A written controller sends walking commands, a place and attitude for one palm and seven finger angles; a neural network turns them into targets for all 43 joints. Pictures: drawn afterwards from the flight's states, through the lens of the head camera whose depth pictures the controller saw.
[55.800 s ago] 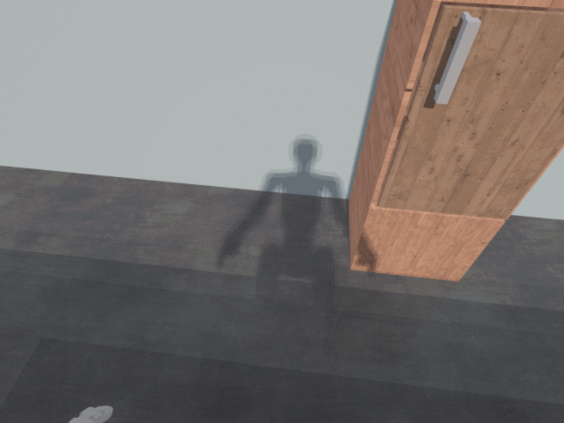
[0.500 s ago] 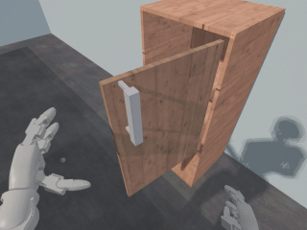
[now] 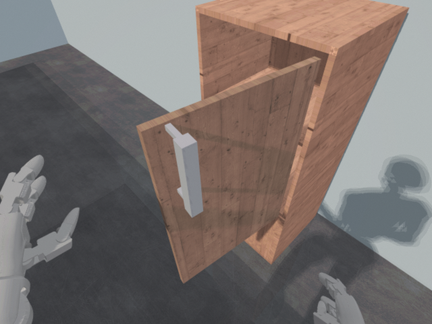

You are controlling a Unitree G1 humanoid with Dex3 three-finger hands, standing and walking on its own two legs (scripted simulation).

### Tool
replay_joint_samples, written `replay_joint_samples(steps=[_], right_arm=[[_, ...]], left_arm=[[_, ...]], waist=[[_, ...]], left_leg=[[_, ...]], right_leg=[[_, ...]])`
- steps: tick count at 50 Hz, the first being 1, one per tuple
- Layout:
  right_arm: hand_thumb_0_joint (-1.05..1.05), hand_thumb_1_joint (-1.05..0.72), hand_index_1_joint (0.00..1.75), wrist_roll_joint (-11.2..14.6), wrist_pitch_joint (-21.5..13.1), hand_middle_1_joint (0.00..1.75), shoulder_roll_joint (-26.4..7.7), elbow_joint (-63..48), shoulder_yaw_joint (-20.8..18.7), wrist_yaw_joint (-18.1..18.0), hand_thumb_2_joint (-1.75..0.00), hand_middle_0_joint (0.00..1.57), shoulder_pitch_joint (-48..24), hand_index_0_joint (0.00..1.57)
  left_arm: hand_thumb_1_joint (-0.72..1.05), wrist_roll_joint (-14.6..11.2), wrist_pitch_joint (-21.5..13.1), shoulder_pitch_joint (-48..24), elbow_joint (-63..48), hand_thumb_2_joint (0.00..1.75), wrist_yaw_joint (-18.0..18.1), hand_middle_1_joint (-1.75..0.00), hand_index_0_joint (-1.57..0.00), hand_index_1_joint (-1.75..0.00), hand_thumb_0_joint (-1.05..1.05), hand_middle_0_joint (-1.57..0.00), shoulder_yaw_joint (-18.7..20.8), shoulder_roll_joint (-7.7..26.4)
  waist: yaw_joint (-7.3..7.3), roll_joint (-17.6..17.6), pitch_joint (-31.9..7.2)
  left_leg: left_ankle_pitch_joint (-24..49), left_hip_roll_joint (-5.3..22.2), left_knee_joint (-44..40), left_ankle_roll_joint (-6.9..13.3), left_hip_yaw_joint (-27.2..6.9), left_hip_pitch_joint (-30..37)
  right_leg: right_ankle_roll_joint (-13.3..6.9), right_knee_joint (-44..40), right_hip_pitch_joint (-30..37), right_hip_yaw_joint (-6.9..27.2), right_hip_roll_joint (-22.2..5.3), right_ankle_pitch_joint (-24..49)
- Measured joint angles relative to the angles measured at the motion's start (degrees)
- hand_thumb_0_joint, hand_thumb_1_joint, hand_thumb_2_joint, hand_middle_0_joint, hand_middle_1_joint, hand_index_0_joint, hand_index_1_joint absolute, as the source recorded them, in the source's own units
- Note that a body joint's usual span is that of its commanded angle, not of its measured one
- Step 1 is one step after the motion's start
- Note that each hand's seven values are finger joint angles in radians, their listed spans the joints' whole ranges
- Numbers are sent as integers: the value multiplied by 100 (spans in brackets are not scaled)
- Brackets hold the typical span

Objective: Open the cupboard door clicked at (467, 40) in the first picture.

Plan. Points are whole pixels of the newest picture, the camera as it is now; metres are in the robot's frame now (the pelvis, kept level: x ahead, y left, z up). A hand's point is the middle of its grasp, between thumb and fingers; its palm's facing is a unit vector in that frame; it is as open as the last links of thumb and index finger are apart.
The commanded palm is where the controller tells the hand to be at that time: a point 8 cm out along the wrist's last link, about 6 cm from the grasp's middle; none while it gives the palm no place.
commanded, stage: draw the hand back to the body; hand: left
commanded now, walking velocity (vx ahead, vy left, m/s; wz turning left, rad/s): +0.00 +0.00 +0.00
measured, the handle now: (183, 172) +0.32 +0.10 +0.15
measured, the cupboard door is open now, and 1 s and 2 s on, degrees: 82 82 82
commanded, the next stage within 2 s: step back with the hand held close in 0.44 s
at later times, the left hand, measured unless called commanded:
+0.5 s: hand (57, 232) +0.19 +0.25 +0.15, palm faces +0.46 -0.81 -0.36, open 7.4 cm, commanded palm +0.14 +0.29 +0.16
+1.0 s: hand (38, 259) +0.15 +0.26 +0.15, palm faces +0.34 -0.80 -0.49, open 7.4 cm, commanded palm +0.09 +0.30 +0.17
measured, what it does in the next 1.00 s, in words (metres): shifts its weight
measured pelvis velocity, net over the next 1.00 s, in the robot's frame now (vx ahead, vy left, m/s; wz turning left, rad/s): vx -0.06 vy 0.01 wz -0.03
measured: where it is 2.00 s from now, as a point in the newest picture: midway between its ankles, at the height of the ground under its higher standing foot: outside the picture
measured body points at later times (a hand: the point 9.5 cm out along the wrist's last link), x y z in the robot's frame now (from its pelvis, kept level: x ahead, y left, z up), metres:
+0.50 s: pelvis +0.00 -0.01 +0.00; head -0.02 -0.03 +0.45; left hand +0.16 +0.29 +0.17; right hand +0.18 -0.23 -0.09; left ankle -0.01 +0.11 -0.74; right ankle -0.02 -0.11 -0.74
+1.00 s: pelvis -0.06 +0.01 -0.01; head -0.04 +0.01 +0.44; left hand +0.13 +0.30 +0.17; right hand +0.11 -0.25 -0.09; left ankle -0.01 +0.11 -0.74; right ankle -0.02 -0.11 -0.74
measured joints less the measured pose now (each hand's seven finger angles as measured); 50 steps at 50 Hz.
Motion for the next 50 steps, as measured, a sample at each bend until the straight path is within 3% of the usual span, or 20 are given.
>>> replay_joint_samples(steps=[12,29,36,43,50], right_arm=[[1,-90,30,5,29,30,-56,8,-45,-8,-90,21,-32,20],[1,-90,30,14,3,30,-19,65,-50,-7,-90,21,27,20],[1,-90,30,60,246,30,-115,-206,-93,20,-90,21,-71,20],[1,-90,30,123,455,30,-186,-363,-249,-82,-90,21,-102,20],[1,-90,30,133,454,30,-99,-472,-241,-112,-90,21,21,20]], left_arm=[[82,-23,65,-131,129,87,44,-30,-21,-30,1,-21,144,-32],[89,-35,-7,-69,120,90,17,-30,-21,-30,2,-21,148,6],[89,7,-385,304,-205,90,-24,-30,-21,-30,1,-21,529,223],[89,56,-266,571,-286,90,-12,-30,-21,-30,1,-21,346,333],[88,83,-352,666,-716,90,130,-30,-22,-31,2,-21,543,540]], waist=[[46,-14,1],[6,35,13],[-156,108,-95],[-273,20,1],[-360,-226,98]], left_leg=[[16,26,-29,-31,-39,12],[91,90,-68,-89,-56,29],[92,166,164,-72,-3,-516],[216,95,253,9,124,-864],[302,65,517,86,148,-1239]], right_leg=[[-30,-52,33,-37,30,14],[-93,-86,46,-50,96,80],[-78,-18,-454,6,160,204],[3,254,-923,124,74,270],[54,524,-1301,144,29,365]])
